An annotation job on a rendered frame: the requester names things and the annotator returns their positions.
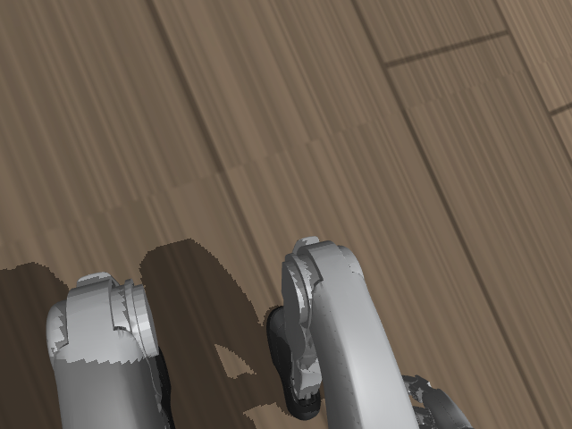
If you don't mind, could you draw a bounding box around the right robot hand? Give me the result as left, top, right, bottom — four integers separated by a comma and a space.
402, 375, 473, 429

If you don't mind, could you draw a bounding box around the left robot foot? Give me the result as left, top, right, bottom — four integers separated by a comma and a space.
155, 346, 175, 429

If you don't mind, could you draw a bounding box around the right robot foot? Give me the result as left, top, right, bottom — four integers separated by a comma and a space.
266, 306, 321, 421

